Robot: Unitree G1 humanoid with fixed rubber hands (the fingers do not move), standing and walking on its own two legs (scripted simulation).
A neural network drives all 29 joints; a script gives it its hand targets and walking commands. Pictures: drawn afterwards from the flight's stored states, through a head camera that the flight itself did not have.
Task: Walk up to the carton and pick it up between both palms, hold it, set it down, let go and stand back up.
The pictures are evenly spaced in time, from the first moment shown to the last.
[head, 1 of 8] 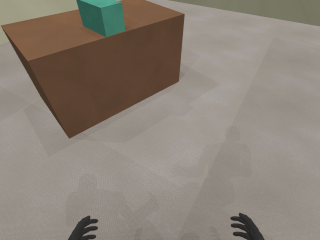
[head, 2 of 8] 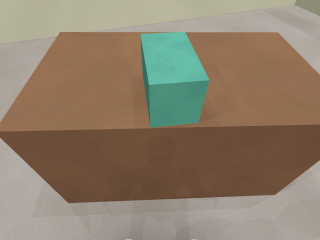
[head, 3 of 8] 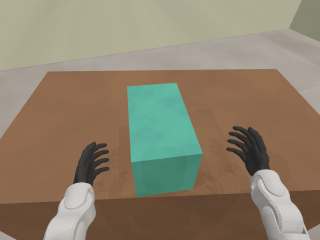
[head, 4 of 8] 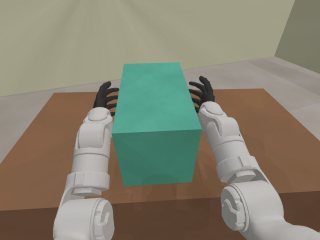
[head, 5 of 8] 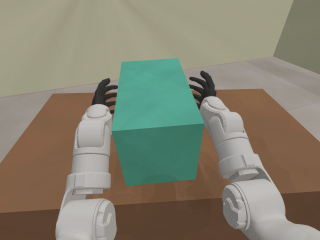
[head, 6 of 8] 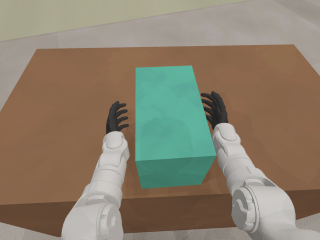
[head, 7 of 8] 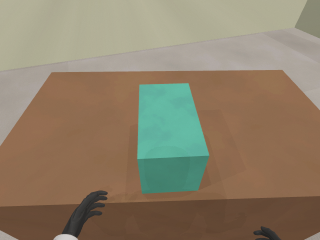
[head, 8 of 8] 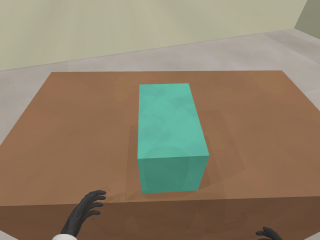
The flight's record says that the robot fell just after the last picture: no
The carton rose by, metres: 0.17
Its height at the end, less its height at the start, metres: +0.00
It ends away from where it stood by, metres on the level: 0.02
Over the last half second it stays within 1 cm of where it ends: yes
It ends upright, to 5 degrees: yes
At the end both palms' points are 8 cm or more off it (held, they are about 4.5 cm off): yes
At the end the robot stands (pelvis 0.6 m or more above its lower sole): yes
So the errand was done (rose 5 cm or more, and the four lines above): yes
